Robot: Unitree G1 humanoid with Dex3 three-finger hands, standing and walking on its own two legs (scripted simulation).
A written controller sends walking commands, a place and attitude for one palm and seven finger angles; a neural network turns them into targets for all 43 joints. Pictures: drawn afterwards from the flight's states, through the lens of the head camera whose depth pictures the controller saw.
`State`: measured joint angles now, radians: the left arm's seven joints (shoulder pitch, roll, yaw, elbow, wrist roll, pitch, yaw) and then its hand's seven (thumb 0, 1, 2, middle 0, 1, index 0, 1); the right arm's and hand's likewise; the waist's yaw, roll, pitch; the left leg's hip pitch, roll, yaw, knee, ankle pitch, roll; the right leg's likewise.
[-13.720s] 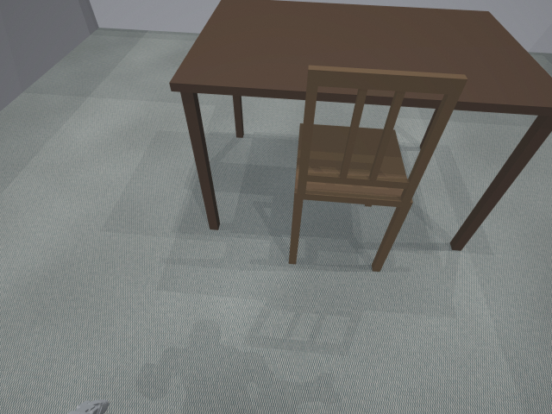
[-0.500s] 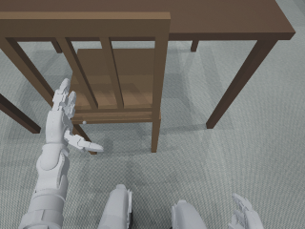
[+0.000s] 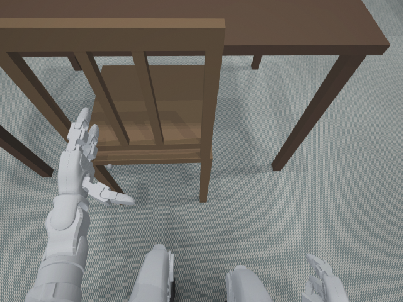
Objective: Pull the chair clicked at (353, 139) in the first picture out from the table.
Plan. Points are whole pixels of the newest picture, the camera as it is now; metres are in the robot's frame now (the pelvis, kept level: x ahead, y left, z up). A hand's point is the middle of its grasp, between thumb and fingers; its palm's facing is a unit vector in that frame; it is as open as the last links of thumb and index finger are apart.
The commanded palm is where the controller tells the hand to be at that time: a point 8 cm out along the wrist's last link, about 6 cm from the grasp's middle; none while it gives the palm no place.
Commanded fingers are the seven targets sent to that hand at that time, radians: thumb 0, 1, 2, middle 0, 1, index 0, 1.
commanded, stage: push the fingers through the gap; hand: left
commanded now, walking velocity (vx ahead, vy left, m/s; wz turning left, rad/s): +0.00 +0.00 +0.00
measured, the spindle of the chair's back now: (108, 106) +0.50 +0.23 +0.03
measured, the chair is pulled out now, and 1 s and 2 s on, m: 0.00 0.00 0.00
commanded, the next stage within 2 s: hook a spindle and tug to test in 1.68 s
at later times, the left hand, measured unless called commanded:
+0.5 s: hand (110, 149) +0.39 +0.20 +0.03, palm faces +0.09 -0.99 -0.03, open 17.0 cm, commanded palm +0.37 +0.24 +0.03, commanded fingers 0.00 -0.50 0.30 -0.06 -0.08 -0.06 -0.08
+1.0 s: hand (112, 129) +0.44 +0.20 +0.03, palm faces +0.11 -0.99 -0.03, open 17.0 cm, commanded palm +0.41 +0.24 +0.03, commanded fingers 0.00 -0.50 0.30 -0.06 -0.08 -0.06 -0.08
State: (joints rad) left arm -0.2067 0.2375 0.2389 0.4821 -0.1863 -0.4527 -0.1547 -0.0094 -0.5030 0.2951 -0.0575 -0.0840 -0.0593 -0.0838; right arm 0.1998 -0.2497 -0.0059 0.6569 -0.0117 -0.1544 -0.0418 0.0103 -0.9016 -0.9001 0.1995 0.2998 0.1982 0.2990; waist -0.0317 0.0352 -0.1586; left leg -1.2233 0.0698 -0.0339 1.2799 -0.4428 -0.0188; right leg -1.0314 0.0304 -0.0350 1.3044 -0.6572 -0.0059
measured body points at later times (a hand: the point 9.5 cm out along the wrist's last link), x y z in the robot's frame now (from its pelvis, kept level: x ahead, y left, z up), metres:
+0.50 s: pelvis +0.00 +0.00 +0.00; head +0.11 +0.01 +0.43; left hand +0.38 +0.25 +0.03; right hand +0.12 -0.26 -0.12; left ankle +0.08 +0.13 -0.61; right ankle -0.02 -0.12 -0.61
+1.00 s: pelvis +0.00 +0.00 -0.01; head +0.13 +0.02 +0.43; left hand +0.43 +0.26 +0.04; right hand +0.08 -0.26 -0.12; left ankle +0.08 +0.13 -0.61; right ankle -0.02 -0.12 -0.61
